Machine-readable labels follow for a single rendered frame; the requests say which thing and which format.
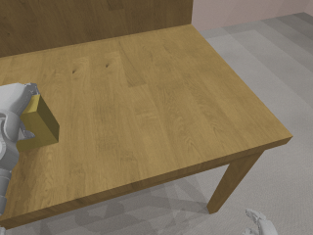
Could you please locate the sponge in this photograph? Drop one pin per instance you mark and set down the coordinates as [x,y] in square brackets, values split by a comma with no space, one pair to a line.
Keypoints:
[38,119]

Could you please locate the robot right hand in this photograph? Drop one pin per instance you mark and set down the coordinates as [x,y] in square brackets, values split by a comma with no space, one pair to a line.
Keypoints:
[265,227]

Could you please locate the robot left forearm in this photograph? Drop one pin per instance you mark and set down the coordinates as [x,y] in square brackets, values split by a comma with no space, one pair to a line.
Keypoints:
[10,125]

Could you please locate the robot left hand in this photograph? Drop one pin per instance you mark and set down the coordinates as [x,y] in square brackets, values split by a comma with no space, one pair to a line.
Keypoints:
[14,98]

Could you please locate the table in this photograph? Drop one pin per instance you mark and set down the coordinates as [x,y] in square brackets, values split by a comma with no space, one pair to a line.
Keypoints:
[141,99]

